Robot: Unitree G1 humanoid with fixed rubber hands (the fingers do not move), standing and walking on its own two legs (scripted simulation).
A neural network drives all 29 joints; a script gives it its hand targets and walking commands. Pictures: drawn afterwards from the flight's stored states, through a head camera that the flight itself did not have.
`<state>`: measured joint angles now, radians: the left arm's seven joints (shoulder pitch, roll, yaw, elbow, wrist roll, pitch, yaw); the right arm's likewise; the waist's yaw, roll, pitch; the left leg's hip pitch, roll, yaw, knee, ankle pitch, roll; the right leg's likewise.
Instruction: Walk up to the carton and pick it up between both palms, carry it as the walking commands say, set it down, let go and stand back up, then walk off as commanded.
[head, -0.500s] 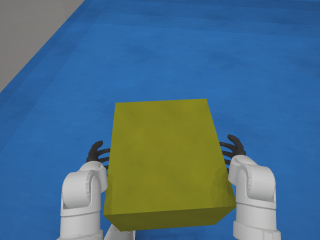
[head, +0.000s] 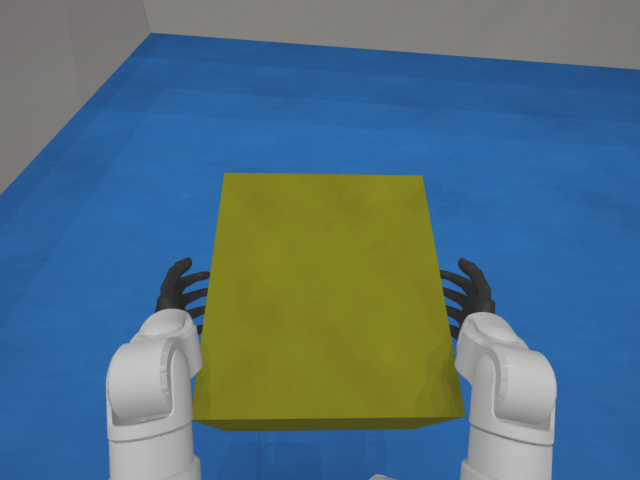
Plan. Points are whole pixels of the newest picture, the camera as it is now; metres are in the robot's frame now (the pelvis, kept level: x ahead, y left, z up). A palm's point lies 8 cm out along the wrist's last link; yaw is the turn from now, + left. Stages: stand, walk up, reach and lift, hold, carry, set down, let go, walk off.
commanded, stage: carry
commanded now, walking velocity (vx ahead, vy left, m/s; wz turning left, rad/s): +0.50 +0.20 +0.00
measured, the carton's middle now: (322, 306) +0.33 +0.01 +0.03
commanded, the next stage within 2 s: none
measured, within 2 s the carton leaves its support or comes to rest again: neither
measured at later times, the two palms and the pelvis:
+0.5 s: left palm (159, 150) +0.61 +0.30 +0.07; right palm (349, 157) +0.62 -0.04 +0.07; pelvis +0.34 +0.13 -0.02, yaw +2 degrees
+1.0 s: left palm (144, 92) +0.76 +0.36 +0.10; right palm (316, 95) +0.78 +0.03 +0.10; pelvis +0.50 +0.18 +0.00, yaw +5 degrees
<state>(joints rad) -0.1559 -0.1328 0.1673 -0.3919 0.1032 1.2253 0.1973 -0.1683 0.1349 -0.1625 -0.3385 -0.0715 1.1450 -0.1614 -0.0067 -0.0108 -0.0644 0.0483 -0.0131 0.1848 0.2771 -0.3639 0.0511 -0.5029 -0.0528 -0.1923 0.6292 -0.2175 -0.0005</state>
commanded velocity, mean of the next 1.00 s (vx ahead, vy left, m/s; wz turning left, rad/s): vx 0.09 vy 0.06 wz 0.16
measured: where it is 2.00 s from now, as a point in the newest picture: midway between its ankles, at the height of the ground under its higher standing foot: (276, 455)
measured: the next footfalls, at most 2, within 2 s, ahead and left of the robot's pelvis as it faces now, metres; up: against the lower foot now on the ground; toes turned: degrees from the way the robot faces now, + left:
right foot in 0.06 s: +0.20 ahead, -0.08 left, +0.00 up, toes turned -11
left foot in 0.48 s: +0.53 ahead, +0.25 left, +0.00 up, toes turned +11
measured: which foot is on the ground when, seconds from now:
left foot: down 0.00-0.12, up 0.14-0.46, down 0.48-1.00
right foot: up 0.00-0.04, down 0.06-0.48, up 0.50-0.80, down 0.82-1.00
